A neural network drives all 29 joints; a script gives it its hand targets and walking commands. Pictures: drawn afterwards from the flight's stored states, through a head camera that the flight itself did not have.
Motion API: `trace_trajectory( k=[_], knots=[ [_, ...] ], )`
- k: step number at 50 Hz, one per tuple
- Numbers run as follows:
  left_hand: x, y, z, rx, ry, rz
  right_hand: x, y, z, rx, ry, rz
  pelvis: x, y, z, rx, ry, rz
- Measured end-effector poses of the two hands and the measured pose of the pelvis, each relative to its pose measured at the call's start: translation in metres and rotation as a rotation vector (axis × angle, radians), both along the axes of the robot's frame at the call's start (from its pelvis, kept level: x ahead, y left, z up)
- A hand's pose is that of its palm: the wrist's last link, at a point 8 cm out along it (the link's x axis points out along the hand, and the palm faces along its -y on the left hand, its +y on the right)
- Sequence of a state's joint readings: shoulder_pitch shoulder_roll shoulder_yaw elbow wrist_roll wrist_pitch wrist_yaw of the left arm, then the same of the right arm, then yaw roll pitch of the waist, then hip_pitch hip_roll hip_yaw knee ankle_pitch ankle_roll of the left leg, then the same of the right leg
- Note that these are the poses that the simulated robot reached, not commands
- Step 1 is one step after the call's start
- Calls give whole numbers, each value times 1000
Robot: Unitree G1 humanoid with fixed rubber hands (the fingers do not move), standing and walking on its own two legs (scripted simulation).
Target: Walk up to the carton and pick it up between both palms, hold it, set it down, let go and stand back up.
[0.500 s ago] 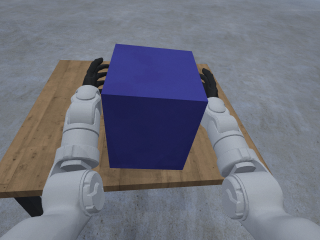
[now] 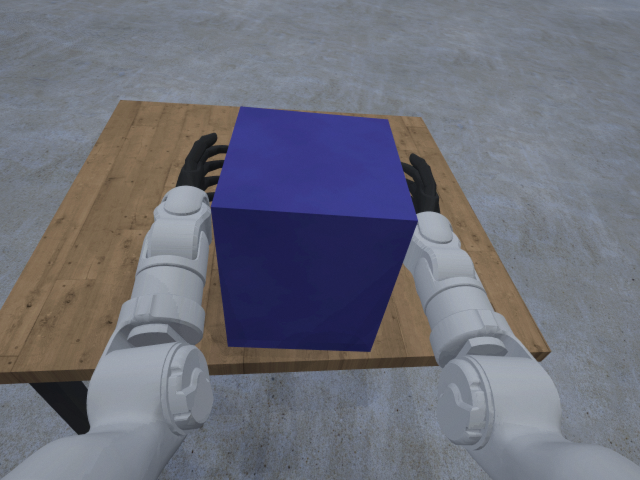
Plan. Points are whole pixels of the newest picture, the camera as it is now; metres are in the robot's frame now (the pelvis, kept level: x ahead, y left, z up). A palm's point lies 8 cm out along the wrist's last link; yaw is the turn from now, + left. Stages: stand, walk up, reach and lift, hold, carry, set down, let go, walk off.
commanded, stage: set down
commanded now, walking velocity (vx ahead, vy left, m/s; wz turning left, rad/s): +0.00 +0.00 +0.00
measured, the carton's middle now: (307, 233) +0.41 +0.01 +0.10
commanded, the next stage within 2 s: none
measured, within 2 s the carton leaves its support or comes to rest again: rests again in 0.88 s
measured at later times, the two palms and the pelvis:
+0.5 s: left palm (201, 209) +0.42 +0.15 +0.12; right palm (419, 230) +0.39 -0.14 +0.12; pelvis +0.01 +0.00 +0.00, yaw +0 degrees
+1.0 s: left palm (197, 226) +0.40 +0.15 +0.11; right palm (415, 248) +0.38 -0.14 +0.11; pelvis +0.00 +0.00 +0.00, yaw -1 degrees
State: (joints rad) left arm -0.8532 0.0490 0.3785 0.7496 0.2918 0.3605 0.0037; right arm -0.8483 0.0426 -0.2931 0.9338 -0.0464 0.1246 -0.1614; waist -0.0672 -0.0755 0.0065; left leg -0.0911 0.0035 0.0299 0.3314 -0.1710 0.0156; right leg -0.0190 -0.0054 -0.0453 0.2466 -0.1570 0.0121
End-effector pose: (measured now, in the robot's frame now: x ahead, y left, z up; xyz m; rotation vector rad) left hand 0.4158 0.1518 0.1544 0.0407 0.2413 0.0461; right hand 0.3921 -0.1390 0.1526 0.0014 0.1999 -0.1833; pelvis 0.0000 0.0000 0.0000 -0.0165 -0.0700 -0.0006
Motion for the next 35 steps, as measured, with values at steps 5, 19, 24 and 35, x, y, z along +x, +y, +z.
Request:
trace_trajectory(
  k=[5,19,24,35],
  knots=[
    [2,-2,-8,2,4,1,2,-1,-9,5,1,-3,2,-1,0,0,24,-2],
    [7,-8,-11,10,3,-10,5,-8,-15,9,-17,-6,7,-4,0,5,6,-8],
    [4,-6,-27,-9,19,-7,2,-6,-27,-7,-3,-4,7,-5,0,5,19,-4],
    [0,-9,-32,-12,-6,-22,-7,-8,-30,-19,-30,-20,5,-4,0,2,31,-9]
  ],
)
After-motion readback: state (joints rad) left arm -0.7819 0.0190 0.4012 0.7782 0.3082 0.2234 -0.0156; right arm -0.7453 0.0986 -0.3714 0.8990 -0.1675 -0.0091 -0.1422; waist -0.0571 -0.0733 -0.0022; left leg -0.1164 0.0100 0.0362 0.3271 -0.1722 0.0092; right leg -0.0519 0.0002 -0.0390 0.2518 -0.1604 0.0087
